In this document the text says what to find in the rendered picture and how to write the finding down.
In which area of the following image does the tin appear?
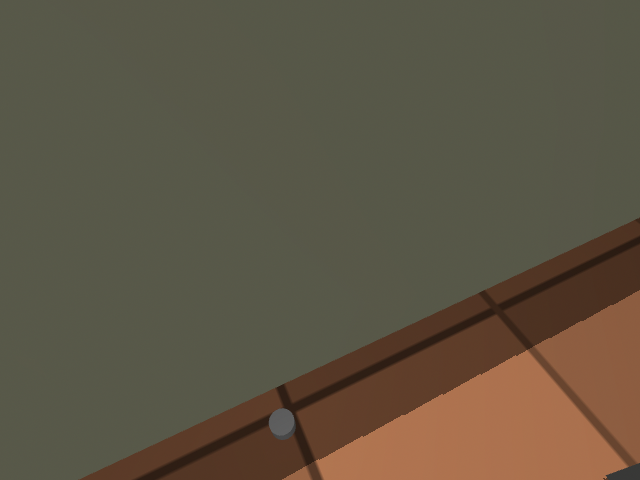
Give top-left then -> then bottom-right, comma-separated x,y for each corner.
269,408 -> 296,440

